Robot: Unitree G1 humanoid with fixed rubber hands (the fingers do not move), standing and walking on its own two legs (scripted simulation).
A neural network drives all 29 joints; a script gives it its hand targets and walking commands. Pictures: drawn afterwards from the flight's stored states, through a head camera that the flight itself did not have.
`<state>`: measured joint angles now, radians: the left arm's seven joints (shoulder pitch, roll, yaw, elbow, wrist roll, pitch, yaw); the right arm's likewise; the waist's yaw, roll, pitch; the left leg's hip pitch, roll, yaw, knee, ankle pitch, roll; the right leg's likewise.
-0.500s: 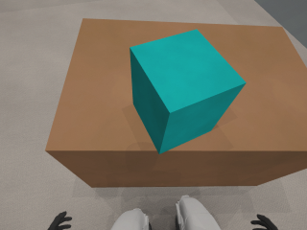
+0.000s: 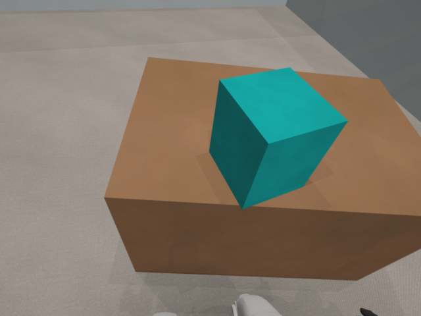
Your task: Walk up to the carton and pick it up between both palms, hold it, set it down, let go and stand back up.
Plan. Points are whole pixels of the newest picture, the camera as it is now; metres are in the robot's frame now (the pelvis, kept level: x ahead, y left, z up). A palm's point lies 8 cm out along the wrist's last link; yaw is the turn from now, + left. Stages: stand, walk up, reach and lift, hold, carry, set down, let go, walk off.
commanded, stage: walk up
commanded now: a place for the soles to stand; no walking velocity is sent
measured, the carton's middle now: (265, 139) +0.52 -0.11 +0.01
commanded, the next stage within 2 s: none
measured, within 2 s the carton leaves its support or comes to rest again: neither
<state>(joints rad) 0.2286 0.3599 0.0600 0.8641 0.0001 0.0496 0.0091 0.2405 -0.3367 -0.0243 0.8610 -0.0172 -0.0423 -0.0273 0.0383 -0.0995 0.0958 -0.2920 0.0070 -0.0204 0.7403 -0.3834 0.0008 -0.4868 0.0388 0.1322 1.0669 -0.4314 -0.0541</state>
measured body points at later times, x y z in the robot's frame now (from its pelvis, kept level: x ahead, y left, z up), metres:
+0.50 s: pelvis +0.01 -0.12 -0.01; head +0.01 -0.13 +0.44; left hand +0.04 +0.20 -0.12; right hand +0.08 -0.45 -0.12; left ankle +0.01 +0.05 -0.66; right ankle +0.03 -0.20 -0.72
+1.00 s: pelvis +0.03 -0.06 +0.00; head +0.06 -0.04 +0.44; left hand +0.08 +0.26 -0.14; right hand +0.13 -0.37 -0.10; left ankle +0.09 +0.05 -0.72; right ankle +0.03 -0.20 -0.69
